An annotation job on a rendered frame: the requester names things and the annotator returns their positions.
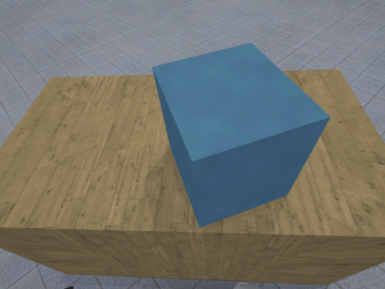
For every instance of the pedestal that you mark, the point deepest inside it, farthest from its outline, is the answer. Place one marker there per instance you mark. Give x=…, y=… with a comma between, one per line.
x=89, y=186

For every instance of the carton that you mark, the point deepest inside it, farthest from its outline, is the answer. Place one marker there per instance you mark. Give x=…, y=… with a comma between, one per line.
x=239, y=129

